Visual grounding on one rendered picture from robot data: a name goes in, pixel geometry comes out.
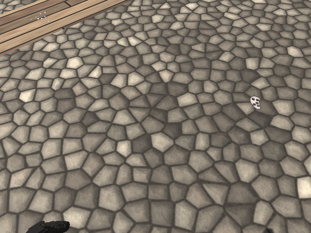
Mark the robot left hand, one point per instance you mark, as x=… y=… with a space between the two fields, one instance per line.
x=59 y=226

